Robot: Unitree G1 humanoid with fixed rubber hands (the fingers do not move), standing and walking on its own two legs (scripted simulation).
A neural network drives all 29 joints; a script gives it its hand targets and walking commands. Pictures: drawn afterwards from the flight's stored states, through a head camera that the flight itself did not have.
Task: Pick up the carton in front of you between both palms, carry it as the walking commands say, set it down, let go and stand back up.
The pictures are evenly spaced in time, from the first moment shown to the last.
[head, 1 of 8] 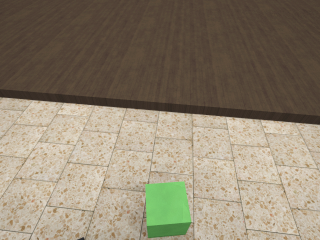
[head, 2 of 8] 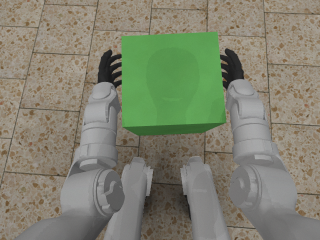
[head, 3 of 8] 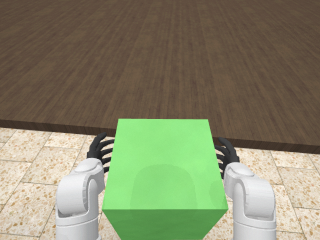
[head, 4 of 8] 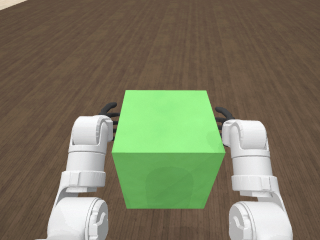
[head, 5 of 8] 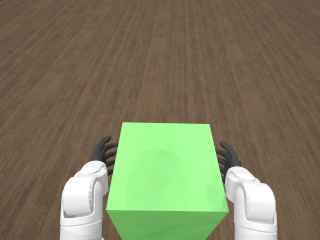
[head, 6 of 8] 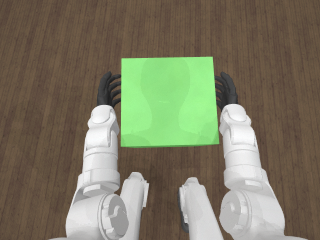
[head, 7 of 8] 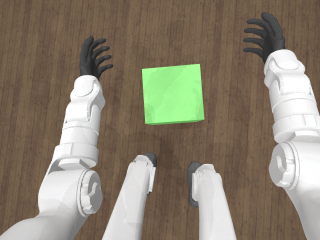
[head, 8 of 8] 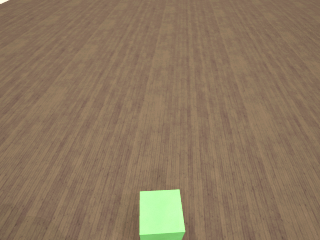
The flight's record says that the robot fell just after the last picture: no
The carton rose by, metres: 0.88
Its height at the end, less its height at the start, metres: +0.10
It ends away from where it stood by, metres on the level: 2.67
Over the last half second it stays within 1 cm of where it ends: yes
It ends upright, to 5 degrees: yes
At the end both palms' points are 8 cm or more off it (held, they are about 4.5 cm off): yes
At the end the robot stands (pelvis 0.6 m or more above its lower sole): yes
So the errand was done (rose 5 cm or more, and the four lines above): yes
